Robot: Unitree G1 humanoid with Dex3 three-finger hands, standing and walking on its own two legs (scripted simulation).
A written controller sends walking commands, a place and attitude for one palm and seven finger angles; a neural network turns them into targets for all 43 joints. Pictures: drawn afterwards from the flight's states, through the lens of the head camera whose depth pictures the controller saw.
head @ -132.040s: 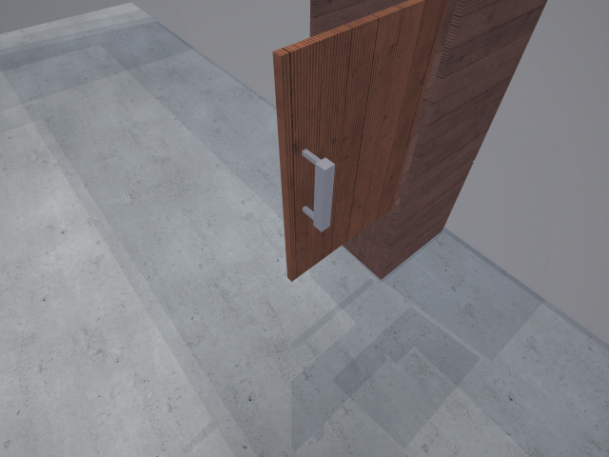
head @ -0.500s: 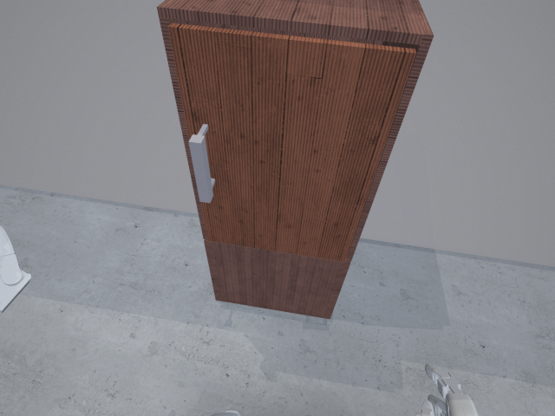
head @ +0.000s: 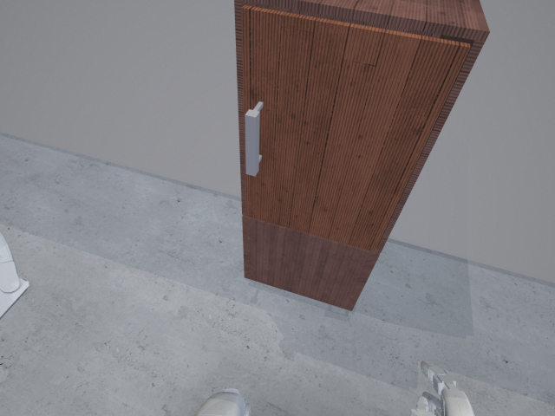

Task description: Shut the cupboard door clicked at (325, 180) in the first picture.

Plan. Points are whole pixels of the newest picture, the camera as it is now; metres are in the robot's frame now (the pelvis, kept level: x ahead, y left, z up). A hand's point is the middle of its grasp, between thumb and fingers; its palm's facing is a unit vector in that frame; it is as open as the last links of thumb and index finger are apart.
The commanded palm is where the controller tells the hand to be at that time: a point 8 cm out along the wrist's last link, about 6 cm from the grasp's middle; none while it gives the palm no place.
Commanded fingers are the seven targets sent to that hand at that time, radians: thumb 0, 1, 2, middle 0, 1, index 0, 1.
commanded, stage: step back with the hand held close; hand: left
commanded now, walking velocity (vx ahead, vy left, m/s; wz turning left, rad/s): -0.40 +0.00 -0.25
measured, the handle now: (255, 139) +0.69 +0.12 +0.00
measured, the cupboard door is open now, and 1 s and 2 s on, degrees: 0 0 0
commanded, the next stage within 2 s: stop stepping back and stand still in 0.04 s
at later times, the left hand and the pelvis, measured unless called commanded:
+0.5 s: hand (18, 346) +0.13 +0.24 +0.19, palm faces +0.28 -0.84 -0.46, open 7.4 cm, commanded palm +0.07 +0.28 +0.19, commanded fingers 0.00 0.90 0.90 -0.20 -0.30 -0.20 -0.30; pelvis -0.12 +0.01 +0.01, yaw -10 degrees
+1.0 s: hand (30, 354) +0.13 +0.24 +0.16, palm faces +0.24 -0.84 -0.49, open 7.4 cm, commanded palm none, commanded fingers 0.00 0.90 0.90 -0.20 -0.30 -0.20 -0.30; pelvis -0.12 +0.02 +0.01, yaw -10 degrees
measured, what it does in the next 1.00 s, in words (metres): walks backwards: left foot, then right foot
